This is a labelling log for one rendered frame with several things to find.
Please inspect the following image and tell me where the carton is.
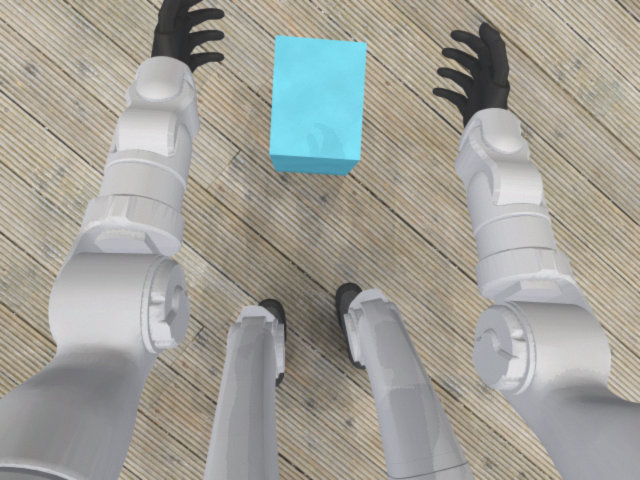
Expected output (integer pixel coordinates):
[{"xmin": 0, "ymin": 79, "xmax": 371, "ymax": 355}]
[{"xmin": 269, "ymin": 35, "xmax": 367, "ymax": 176}]

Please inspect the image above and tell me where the right robot hand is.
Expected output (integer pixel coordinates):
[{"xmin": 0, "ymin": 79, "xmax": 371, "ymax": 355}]
[{"xmin": 432, "ymin": 22, "xmax": 510, "ymax": 129}]

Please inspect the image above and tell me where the left robot forearm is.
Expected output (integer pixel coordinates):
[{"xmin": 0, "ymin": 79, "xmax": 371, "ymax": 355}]
[{"xmin": 48, "ymin": 56, "xmax": 200, "ymax": 342}]

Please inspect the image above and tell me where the right robot shin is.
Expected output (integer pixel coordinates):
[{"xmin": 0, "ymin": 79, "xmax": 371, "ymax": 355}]
[{"xmin": 349, "ymin": 288, "xmax": 404, "ymax": 322}]

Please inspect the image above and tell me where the left robot upper arm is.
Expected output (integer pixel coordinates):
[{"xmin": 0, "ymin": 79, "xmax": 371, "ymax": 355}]
[{"xmin": 0, "ymin": 252, "xmax": 191, "ymax": 480}]

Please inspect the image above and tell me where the robot right thigh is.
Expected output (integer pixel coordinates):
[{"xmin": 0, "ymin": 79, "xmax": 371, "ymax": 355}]
[{"xmin": 344, "ymin": 298, "xmax": 475, "ymax": 480}]

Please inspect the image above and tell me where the right robot forearm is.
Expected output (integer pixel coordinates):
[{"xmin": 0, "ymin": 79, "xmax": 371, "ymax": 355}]
[{"xmin": 454, "ymin": 108, "xmax": 611, "ymax": 373}]

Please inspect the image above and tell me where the left robot hand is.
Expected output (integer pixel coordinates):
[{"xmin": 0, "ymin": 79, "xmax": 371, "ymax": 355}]
[{"xmin": 151, "ymin": 0, "xmax": 225, "ymax": 73}]

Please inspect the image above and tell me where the right robot upper arm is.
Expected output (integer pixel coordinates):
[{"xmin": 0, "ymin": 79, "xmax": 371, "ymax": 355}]
[{"xmin": 472, "ymin": 300, "xmax": 640, "ymax": 480}]

